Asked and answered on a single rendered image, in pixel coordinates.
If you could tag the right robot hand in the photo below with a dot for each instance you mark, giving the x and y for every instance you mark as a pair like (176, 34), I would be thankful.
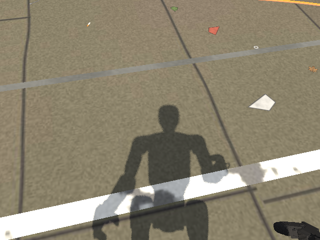
(300, 231)

